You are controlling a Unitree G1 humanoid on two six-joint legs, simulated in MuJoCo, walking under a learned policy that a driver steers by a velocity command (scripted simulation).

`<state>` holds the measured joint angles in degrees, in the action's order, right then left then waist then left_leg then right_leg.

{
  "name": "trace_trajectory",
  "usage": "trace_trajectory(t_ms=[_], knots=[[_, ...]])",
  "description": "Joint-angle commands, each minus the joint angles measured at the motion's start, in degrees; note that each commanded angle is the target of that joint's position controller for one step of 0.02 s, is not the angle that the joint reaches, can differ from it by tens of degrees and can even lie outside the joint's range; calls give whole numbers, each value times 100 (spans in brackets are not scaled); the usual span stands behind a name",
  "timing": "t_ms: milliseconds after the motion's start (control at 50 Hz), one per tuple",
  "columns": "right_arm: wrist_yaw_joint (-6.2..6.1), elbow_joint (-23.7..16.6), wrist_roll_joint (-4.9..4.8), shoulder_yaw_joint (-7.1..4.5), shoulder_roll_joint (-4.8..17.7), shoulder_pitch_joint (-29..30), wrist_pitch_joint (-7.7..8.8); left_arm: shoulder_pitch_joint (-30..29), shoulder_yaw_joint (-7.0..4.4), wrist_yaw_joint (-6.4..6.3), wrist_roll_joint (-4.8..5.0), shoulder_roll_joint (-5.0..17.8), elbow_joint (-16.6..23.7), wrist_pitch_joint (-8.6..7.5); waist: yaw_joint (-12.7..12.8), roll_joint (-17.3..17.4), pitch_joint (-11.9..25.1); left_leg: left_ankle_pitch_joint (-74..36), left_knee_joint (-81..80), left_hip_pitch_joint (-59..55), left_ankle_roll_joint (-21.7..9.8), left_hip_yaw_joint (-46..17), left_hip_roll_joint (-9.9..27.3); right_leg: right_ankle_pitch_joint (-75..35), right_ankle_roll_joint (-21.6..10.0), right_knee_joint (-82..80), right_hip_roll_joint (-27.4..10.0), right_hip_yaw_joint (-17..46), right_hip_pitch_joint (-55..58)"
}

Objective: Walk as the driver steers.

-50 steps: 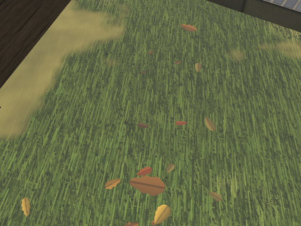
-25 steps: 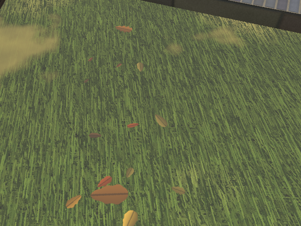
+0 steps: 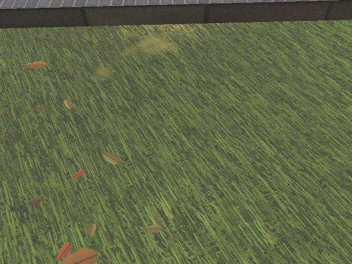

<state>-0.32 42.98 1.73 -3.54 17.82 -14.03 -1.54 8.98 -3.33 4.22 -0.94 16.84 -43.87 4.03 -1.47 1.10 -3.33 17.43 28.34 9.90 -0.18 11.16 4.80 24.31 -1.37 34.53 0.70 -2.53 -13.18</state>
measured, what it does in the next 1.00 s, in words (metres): walks ahead, turning right: right foot, then left foot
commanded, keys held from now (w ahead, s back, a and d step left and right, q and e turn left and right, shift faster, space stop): w+e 0.90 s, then e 0.10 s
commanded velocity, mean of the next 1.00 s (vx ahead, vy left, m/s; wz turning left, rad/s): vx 0.43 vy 0.00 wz -0.60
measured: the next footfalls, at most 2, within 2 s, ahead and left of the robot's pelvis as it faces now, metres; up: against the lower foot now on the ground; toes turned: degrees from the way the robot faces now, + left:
right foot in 0.02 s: +0.02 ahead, -0.10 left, +0.00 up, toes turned -2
left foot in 0.48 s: +0.40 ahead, +0.03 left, +0.00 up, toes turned -18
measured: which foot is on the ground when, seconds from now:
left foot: down 0.00-0.02, up 0.04-0.46, down 0.48-0.98, up 1.00-1.00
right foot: up 0.00-0.00, down 0.02-0.50, up 0.52-0.96, down 0.98-1.00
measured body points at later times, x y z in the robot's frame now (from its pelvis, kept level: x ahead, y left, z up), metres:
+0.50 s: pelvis +0.22 -0.03 -0.02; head +0.25 -0.04 +0.43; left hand +0.25 +0.26 -0.15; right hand +0.36 -0.33 -0.10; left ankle +0.36 +0.04 -0.74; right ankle -0.01 -0.09 -0.72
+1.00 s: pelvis +0.46 -0.16 -0.02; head +0.49 -0.20 +0.43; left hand +0.78 -0.11 -0.11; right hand +0.29 -0.37 -0.16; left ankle +0.37 +0.04 -0.71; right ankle +0.52 -0.28 -0.74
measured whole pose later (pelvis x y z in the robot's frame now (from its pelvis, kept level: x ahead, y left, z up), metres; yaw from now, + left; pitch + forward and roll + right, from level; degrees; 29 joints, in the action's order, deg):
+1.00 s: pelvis +0.46 -0.16 -0.02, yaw -36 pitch +1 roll +1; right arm -0.4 50.6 0.5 -2.1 14.7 -22.6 2.7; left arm 0.1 -1.5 3.7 -3.5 15.3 -40.8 -1.9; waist -3.3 -0.3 -4.7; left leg 28.3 39.1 0.6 2.1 15.2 5.8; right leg 5.5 -7.6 33.0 2.4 -4.4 -28.6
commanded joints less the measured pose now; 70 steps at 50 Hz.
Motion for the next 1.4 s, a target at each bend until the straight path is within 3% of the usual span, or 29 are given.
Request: trace_trajectory(t_ms=[20,40,60,100,160,300,380,420,460,480,500,520,540,560,580,680,820,880,920,960,980,1000,1020,1040,1060,1100,1180,1300,1400], knots=[[21,-330,-40,-188,660,279,65,1224,-210,-90,-92,733,-142,-243,679,-350,433,1344,548,1615,-409,-316,674,152,-456,-1501,-1,438,2074],[101,-831,11,-1,75,771,66,1808,-390,-154,-46,1540,-102,-314,969,-2135,423,2252,2647,3412,10,166,-279,2141,-1205,-2441,-1900,3685,2570],[92,-915,150,-84,476,1150,77,1621,-345,-204,-38,1466,-30,-369,968,-1159,-205,1824,3105,3970,-14,-945,-364,1746,-1592,-2765,-2165,4366,1863],[235,-725,-56,-151,716,817,210,1052,-179,-318,28,965,-20,-397,455,-818,-547,476,2965,3596,-19,-1184,2,999,-1379,-2722,-1508,3134,1444],[284,-399,130,-152,694,389,245,870,-105,-378,56,800,6,-567,228,-740,-185,-292,2865,3057,153,-1062,-39,-1284,-1194,-2587,-918,2246,1503],[288,-749,39,-28,410,1453,207,1670,-152,-393,47,889,-351,-681,557,-665,-318,-952,1734,3279,357,-949,-200,-2325,-1271,-2440,-803,2188,1391],[299,-980,-24,27,387,1874,279,1816,-185,-473,31,1011,-458,-720,607,-706,-308,-1186,889,2682,180,-998,-366,-3293,-1152,-2152,-929,2378,1354],[237,-890,-44,-1,494,1428,318,1548,-208,-506,29,1106,-422,-741,324,-716,-189,-1085,561,1787,4,-1040,-468,-3861,-935,-1933,-971,2434,1161],[78,-478,-71,-125,750,89,374,1240,-231,-467,23,1214,-380,-768,-305,-518,466,-735,223,-96,-207,-910,-756,-5259,-653,-531,-617,2177,802],[-27,-300,-11,-204,988,-792,433,1213,-197,-416,51,1068,-362,-803,-716,-219,1047,-474,23,-1462,-358,-1340,-253,-4614,-518,864,-195,1911,135],[-109,-333,180,-314,1516,-1427,466,1523,-35,-401,199,358,-117,-833,-726,995,1983,1705,-564,-2854,-702,-3590,1431,-1793,-337,2826,537,1356,-1176],[-75,-363,110,-301,1532,-936,423,1680,-29,-391,67,502,-28,-810,-267,1714,1957,2046,-1551,-2391,-995,-5735,2058,445,-361,3661,734,1185,-1944],[-46,-434,52,-205,1034,-386,402,1539,-81,-391,-54,718,-166,-739,-37,937,1058,2416,-1569,-1545,-1047,-5185,1937,55,-420,3980,269,1145,-2173],[-22,-446,10,-113,625,-100,415,1276,-82,-326,-74,732,-227,-698,-1,313,503,1870,-1561,-882,-1030,-4206,1676,-353,-419,3816,17,981,-2110],[-16,-402,16,-56,438,21,438,1172,-68,-278,-67,602,-240,-662,79,252,251,1079,-1663,-451,-921,-3405,1385,-530,-400,3535,-157,894,-1976],[59,-10,-81,-34,368,-323,709,597,5,-80,-111,347,-10,-450,150,410,11,-1198,-1996,-190,-960,-1743,1179,-1016,-280,3129,-391,707,-2253],[46,265,-77,-39,421,-520,742,-864,174,132,-94,67,543,-510,-6,352,-158,-2293,-2019,-249,-710,-182,834,-2442,-203,868,-385,-19,-2034],[-3,433,-88,-81,598,-811,681,-1156,167,144,-148,139,660,-491,-77,319,-221,-2913,-1821,-815,-635,-12,1025,-2124,-368,283,-286,-259,-1878],[-43,525,-83,-99,729,-904,583,-989,123,74,-207,221,632,-490,37,368,-66,-4830,-1028,-1279,-557,194,1066,-1536,-557,47,53,-473,-1529],[-81,527,-128,-108,843,-887,465,229,12,-46,-267,379,266,-599,523,322,657,-5757,931,-1191,-429,317,961,-1571,-805,-473,525,-480,-183],[-70,433,-133,-94,824,-852,463,1126,-123,-163,-329,656,-12,-642,928,25,1213,-4429,2507,-310,-208,378,808,-2034,-1001,-767,282,-30,1156],[29,40,-198,65,66,-1312,477,1079,-318,-252,-299,1429,92,-598,448,-1450,2037,1164,4737,2181,181,339,-16,-4182,-1805,-312,-1826,2632,3375],[-15,-71,-154,-37,568,-911,415,1470,-402,-320,10,1540,252,-518,818,-836,2823,1896,5787,2633,261,-758,-504,-5698,-2322,-670,-2305,3995,3568],[-30,-177,-186,-18,501,-420,410,1230,-375,-398,77,1374,180,-490,719,-390,2135,1198,5653,2930,200,-1192,-143,-6504,-2172,-728,-2042,2914,3071],[-44,-189,-185,56,374,-275,443,889,-304,-427,128,1039,162,-491,537,-277,1424,805,5122,2867,166,-1173,17,-6389,-1962,-916,-1788,2403,2226],[-50,-131,11,43,399,-351,293,405,-178,-476,162,615,193,-479,88,-196,753,619,4392,2345,219,-1241,179,-5756,-1545,-1297,-1170,1891,971],[-30,-119,31,48,253,-520,13,411,-222,-409,45,778,185,-554,-117,-139,928,339,3743,1860,349,-1158,53,-5896,-1460,-1455,-879,1653,260],[-111,-376,-9,8,352,269,-97,827,-242,-447,38,796,99,-459,173,-386,780,-198,2979,2391,342,-1326,-39,-4474,-1243,-1586,-806,2112,504],[-136,-427,-65,25,325,583,-90,1133,-184,-499,-27,671,-43,-427,367,-534,634,-68,2329,2315,183,-1347,-167,-4697,-1178,-1417,-917,2252,959]])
